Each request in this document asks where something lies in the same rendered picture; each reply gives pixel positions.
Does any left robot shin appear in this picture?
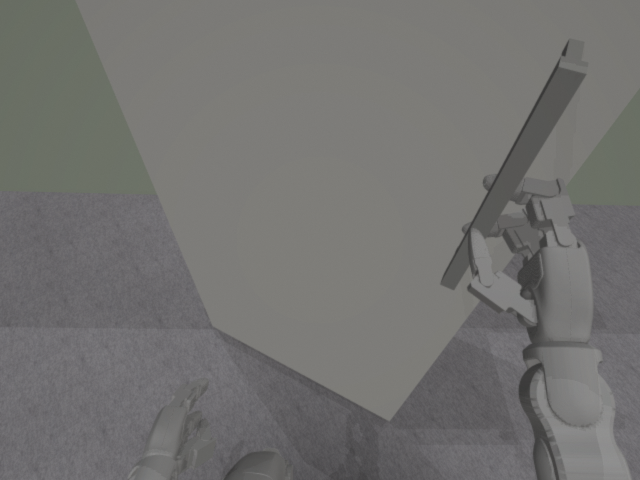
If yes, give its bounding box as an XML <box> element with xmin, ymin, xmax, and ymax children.
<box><xmin>262</xmin><ymin>448</ymin><xmax>282</xmax><ymax>457</ymax></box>

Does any right robot hand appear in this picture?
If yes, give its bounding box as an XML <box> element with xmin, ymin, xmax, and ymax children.
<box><xmin>462</xmin><ymin>174</ymin><xmax>594</xmax><ymax>344</ymax></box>

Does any left robot forearm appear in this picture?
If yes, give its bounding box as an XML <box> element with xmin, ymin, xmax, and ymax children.
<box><xmin>127</xmin><ymin>455</ymin><xmax>179</xmax><ymax>480</ymax></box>

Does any left robot thigh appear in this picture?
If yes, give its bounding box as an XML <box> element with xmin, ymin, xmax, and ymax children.
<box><xmin>223</xmin><ymin>451</ymin><xmax>293</xmax><ymax>480</ymax></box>

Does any handle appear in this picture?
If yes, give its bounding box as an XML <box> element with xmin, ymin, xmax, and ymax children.
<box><xmin>440</xmin><ymin>38</ymin><xmax>589</xmax><ymax>290</ymax></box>

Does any fridge door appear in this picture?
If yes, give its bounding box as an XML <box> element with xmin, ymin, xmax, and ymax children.
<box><xmin>75</xmin><ymin>0</ymin><xmax>640</xmax><ymax>422</ymax></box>

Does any right robot forearm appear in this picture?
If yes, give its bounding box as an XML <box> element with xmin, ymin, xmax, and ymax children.
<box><xmin>519</xmin><ymin>342</ymin><xmax>632</xmax><ymax>480</ymax></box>

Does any left robot hand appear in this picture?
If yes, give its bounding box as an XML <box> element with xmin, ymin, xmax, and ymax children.
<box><xmin>142</xmin><ymin>378</ymin><xmax>216</xmax><ymax>475</ymax></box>

